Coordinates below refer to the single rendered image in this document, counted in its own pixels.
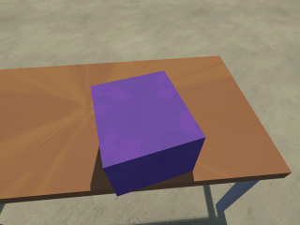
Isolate table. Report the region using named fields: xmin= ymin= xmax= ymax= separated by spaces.
xmin=0 ymin=55 xmax=292 ymax=225

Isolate carton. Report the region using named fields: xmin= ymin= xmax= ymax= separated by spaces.
xmin=90 ymin=70 xmax=206 ymax=197

